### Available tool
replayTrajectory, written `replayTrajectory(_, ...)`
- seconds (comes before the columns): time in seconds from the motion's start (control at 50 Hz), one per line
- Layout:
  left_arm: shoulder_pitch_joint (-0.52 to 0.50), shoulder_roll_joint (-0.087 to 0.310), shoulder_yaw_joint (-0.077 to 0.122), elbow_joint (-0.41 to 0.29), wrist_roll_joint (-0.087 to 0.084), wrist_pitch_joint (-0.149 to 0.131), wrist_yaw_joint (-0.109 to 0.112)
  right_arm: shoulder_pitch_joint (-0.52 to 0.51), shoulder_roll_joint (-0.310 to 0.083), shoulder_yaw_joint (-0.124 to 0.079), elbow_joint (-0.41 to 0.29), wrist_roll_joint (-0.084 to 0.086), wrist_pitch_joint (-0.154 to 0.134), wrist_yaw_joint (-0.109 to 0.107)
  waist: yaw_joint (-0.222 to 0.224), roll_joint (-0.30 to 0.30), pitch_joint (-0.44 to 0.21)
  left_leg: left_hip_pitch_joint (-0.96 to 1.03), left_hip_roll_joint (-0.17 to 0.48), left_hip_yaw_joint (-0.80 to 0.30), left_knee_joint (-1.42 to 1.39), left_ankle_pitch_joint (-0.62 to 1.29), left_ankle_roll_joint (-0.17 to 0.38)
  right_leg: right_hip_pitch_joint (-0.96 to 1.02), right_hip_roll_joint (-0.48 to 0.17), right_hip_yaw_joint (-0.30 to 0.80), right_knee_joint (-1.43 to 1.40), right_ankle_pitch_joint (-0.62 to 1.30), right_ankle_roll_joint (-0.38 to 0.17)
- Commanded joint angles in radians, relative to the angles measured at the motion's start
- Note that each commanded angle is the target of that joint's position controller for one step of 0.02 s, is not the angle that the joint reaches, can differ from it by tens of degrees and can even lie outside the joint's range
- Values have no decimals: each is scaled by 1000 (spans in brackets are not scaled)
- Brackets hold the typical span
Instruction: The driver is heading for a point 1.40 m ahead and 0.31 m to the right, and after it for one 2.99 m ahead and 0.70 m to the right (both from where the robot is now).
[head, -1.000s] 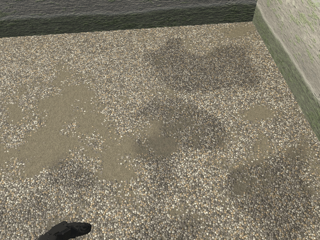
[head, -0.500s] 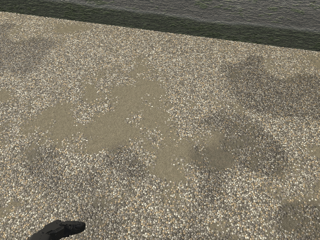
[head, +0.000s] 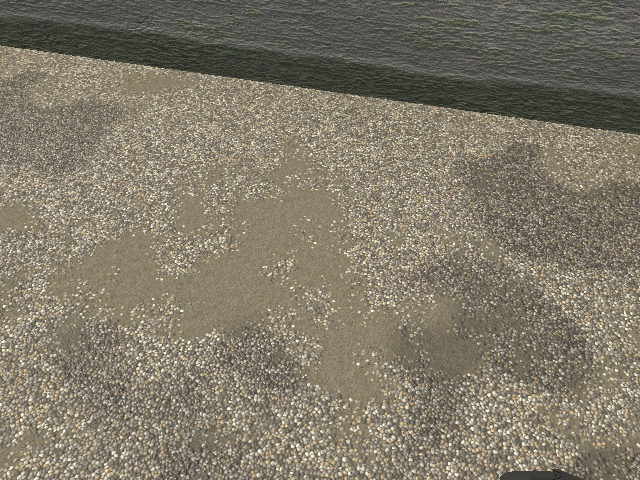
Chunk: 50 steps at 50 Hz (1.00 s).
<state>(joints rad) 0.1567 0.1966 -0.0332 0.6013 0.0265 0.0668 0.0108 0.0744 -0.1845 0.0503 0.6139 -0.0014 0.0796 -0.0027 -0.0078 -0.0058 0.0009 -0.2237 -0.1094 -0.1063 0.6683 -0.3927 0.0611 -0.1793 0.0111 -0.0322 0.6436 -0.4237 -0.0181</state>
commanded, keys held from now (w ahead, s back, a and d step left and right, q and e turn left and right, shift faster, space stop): w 1.00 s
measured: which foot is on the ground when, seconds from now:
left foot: down 0.00-1.00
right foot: down 0.00-1.00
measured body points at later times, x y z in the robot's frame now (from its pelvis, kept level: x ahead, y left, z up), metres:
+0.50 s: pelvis +0.00 +0.01 +0.00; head -0.02 +0.02 +0.45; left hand +0.19 +0.22 -0.08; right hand +0.20 -0.19 -0.07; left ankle -0.02 +0.09 -0.72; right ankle -0.05 -0.11 -0.72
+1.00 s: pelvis +0.00 +0.01 +0.00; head -0.01 +0.01 +0.45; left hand +0.19 +0.21 -0.08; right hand +0.20 -0.19 -0.07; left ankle -0.02 +0.09 -0.72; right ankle -0.05 -0.11 -0.72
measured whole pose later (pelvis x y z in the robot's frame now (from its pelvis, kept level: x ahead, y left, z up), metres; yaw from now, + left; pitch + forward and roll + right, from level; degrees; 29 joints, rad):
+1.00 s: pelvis +0.00 +0.01 +0.00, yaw -1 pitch -2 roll +0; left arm 0.12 0.16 -0.04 0.62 0.03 0.07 0.02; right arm 0.08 -0.16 0.06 0.60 -0.01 0.07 0.00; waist -0.02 0.00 0.00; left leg -0.23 -0.10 -0.06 0.65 -0.38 0.07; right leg -0.18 0.00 -0.02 0.63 -0.41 0.00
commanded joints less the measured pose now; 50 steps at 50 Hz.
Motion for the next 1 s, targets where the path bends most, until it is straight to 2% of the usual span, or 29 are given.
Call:
replayTrajectory(0.02, -88, 93, 31, -88, -3, -2, 7, -101, -85, -27, -101, -13, -20, 6, -19, -17, -86, -54, 93, -32, -39, 641, 25, 95, -65, 51, 5, 623, -15)
replayTrajectory(0.08, -92, 75, 33, -84, -1, 2, 11, -88, -79, -26, -89, -11, -28, 2, -15, -4, -152, -18, 98, -25, -38, 699, 25, 120, -58, 36, 24, 621, -5)
replayTrajectory(0.18, -132, 56, 32, -87, -1, 9, 10, -92, -70, -22, -86, -9, -25, 3, -19, 14, -148, -21, 111, -34, -60, 698, 25, 101, -47, 22, 19, 489, 10)
replayTrajectory(0.2, -100, 49, 34, -71, 0, -2, 10, -62, -74, -23, -70, 5, -21, -11, -3, 29, -191, 4, 111, -90, -105, 568, 28, 115, -26, 6, -6, 276, 12)
replayTrajectory(0.22, -112, 42, 29, -73, -1, -6, 8, -98, -78, -22, -81, 8, -14, -12, 5, 48, -126, -17, 121, -106, -126, 522, 33, 77, -23, 4, -25, 217, 14)
replayTrajectory(0.28, -138, 30, 23, -77, 1, -7, 4, -99, -75, -18, -92, 8, -11, -6, -7, 53, -68, -66, 123, -115, -172, 382, 33, 61, -25, 6, -39, 176, 6)
replayTrajectory(0.44, -127, 29, 17, -71, -1, -13, 6, -88, -64, -11, -102, 0, -24, 0, -12, 18, -45, -85, 104, -91, -189, 274, 27, 68, -38, 31, -67, 198, -7)
replayTrajectory(0.56, -106, 39, 17, -65, -3, -19, 8, -95, -56, -11, -109, -6, -22, -1, -8, 2, -47, -68, 100, -77, -161, 316, 25, 65, -43, 42, -73, 239, -6)
replayTrajectory(0.66, -91, 39, 15, -60, -3, -23, 10, -89, -54, -13, -107, -6, -19, -5, -10, 11, -61, -52, 96, -62, -144, 338, 23, 71, -45, 47, -71, 275, -10)
replayTrajectory(0.68, -128, 50, 14, -78, -10, -11, 8, -124, -49, -10, -126, -19, -25, 8, -27, -4, -18, -72, 98, -16, -100, 463, 20, 42, -69, 68, -60, 470, -7)
replayTrajectory(0.7, -120, 55, 20, -74, -5, -7, 9, -92, -43, -10, -116, -26, -31, 11, -35, -14, -74, -55, 96, -9, -91, 479, 18, 73, -74, 73, -45, 513, -11)
replayTrajectory(0.72, -115, 53, 21, -76, -3, -5, 10, -83, -44, -10, -110, -26, -35, 11, -32, -12, -96, -50, 96, -6, -88, 491, 16, 86, -73, 70, -37, 524, -10)
replayTrajectory(0.74, -74, 41, 21, -60, 0, -16, 12, -49, -48, -12, -90, -5, -33, -5, -10, 6, -169, -18, 93, -47, -123, 382, 19, 129, -47, 43, -45, 322, -7)
replayTrajectory(0.76, -81, 33, 16, -63, 0, -17, 11, -88, -52, -12, -99, -1, -28, -8, 1, 24, -110, -31, 100, -59, -132, 372, 24, 91, -41, 38, -60, 276, -4)
replayTrajectory(0.8, -94, 37, 15, -63, 1, -17, 10, -104, -50, -11, -107, -1, -19, -8, -3, 25, -64, -48, 106, -68, -140, 361, 26, 64, -38, 39, -67, 246, -5)
replayTrajectory(0.82, -137, 47, 14, -85, -7, -5, 8, -137, -46, -8, -127, -13, -22, 6, -21, 11, -13, -76, 107, -19, -100, 480, 22, 32, -60, 59, -53, 429, -1)
replayTrajectory(0.84, -88, 39, 18, -63, 2, -14, 9, -67, -46, -11, -99, -6, -23, -5, -11, 14, -117, -42, 100, -59, -132, 365, 22, 98, -43, 44, -51, 279, -6)
replayTrajectory(0.86, -87, 33, 14, -67, 2, -16, 8, -88, -53, -11, -101, -3, -22, -6, 0, 27, -79, -54, 103, -64, -140, 349, 24, 77, -40, 41, -60, 256, -5)
replayTrajectory(0.88, -133, 44, 13, -86, -5, -6, 8, -132, -48, -9, -126, -15, -27, 7, -19, 13, -24, -77, 105, -20, -101, 470, 21, 40, -63, 62, -53, 436, -2)
replayTrajectory(0.9, -87, 40, 18, -63, 2, -16, 10, -66, -47, -11, -98, -6, -28, -5, -10, 11, -129, -37, 101, -60, -132, 356, 23, 104, -45, 46, -52, 277, -8)
replayTrajectory(0.92, -92, 36, 15, -69, 1, -17, 9, -89, -53, -11, -102, -2, -25, -7, 0, 21, -75, -56, 106, -66, -142, 346, 25, 76, -38, 41, -60, 251, -5)
replayTrajectory(0.94, -97, 34, 13, -69, 2, -17, 9, -97, -53, -11, -107, -2, -22, -7, -2, 24, -61, -63, 106, -70, -145, 336, 25, 66, -40, 42, -66, 240, -5)
replayTrajectory(0.96, -141, 43, 12, -87, -6, -8, 7, -136, -46, -7, -128, -14, -28, 7, -20, 7, -17, -80, 108, -22, -101, 464, 22, 35, -63, 63, -55, 428, -3)
replayTrajectory(0.98, -95, 40, 17, -67, 1, -16, 9, -65, -46, -10, -100, -6, -27, -4, -11, 5, -117, -45, 103, -60, -135, 351, 21, 98, -43, 47, -52, 272, -7)
replayTrajectory(1.0, -96, 31, 12, -71, 1, -17, 8, -87, -52, -10, -103, -3, -25, -6, -1, 21, -72, -62, 106, -65, -144, 334, 23, 74, -40, 43, -61, 248, -6)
